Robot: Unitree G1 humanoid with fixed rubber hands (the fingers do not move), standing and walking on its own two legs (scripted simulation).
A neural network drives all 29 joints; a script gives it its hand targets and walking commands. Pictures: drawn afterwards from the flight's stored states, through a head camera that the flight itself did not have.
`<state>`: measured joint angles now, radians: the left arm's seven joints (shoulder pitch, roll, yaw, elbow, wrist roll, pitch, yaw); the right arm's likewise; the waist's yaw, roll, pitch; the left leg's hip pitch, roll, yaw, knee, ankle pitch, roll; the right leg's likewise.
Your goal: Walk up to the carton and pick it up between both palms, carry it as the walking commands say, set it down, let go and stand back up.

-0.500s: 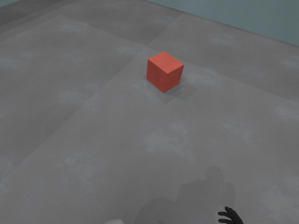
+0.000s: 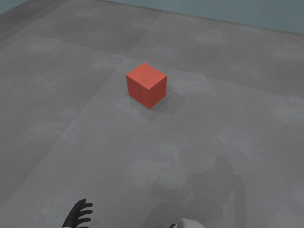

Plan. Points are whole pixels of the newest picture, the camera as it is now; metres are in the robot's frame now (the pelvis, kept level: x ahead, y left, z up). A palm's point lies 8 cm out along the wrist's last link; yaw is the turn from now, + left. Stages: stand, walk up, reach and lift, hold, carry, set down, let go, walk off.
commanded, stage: walk up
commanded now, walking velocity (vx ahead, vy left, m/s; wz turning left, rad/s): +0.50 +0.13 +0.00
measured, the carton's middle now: (146, 85) +1.25 -0.05 -0.64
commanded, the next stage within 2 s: none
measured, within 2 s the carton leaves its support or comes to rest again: neither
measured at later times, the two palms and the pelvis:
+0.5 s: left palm out of the picture +0.12 +0.27 -0.14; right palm (194, 137) +0.41 -0.18 -0.11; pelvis +0.24 +0.05 +0.00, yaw -1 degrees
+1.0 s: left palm (97, 94) +0.65 +0.19 -0.11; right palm (215, 155) +0.33 -0.23 -0.11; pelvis +0.47 -0.01 +0.01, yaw +0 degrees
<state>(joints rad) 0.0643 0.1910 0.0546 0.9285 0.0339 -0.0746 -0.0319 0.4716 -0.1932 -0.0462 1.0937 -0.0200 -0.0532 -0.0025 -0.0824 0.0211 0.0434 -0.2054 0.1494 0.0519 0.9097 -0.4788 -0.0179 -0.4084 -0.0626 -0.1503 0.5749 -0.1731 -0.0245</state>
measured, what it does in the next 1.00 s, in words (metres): walks ahead: left foot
